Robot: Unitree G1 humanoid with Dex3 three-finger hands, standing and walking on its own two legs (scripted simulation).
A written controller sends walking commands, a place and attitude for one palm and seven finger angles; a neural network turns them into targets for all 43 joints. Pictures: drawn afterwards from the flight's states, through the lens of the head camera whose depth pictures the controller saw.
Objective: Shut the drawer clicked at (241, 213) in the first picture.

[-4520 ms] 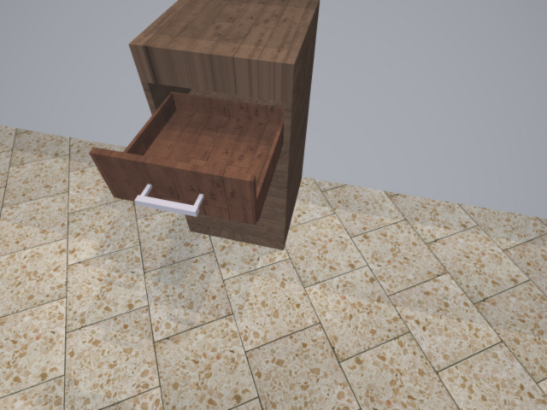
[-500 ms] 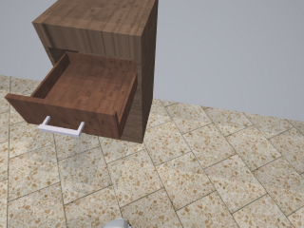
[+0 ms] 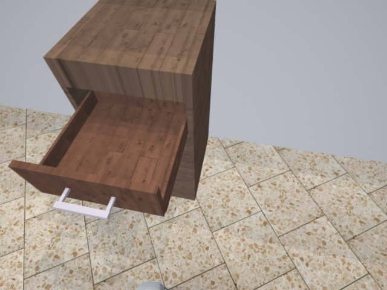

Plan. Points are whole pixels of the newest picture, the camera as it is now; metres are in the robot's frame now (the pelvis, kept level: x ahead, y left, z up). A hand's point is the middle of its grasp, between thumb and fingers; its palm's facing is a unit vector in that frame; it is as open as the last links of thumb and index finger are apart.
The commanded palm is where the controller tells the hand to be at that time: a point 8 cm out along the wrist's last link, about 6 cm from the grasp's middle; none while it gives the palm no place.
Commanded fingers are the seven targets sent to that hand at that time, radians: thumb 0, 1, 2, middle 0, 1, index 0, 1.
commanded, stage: come to a stop and stand still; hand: left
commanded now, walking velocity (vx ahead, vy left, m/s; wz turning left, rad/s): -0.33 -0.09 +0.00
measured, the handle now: (85, 203) +0.31 +0.31 -0.11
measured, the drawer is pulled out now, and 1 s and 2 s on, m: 0.30 0.30 0.30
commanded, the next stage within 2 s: look again from close up in 1.74 s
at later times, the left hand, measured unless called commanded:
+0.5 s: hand out of the picture +0.08 +0.18 -0.16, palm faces +0.01 -0.96 -0.29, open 7.4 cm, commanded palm none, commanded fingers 0.00 0.90 0.90 -0.20 -0.30 -0.20 -0.30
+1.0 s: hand out of the picture -0.02 +0.17 -0.18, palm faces -0.01 -0.98 -0.19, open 7.4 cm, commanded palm none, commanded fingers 0.00 0.90 0.90 -0.20 -0.30 -0.20 -0.30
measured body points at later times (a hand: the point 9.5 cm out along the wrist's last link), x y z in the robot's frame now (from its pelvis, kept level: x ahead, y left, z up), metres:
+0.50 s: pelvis +0.00 -0.02 -0.01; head -0.01 -0.04 +0.44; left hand +0.08 +0.23 -0.14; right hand +0.10 -0.27 -0.15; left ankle +0.02 +0.09 -0.72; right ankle +0.00 -0.12 -0.74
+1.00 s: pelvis +0.01 -0.01 +0.00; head +0.02 +0.00 +0.45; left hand -0.02 +0.22 -0.16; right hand -0.01 -0.24 -0.16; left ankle +0.03 +0.08 -0.74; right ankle +0.00 -0.12 -0.74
